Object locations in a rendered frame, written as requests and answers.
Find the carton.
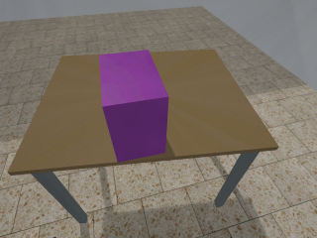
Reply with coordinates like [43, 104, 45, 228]
[99, 50, 169, 163]

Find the table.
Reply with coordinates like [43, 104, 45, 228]
[7, 49, 279, 224]

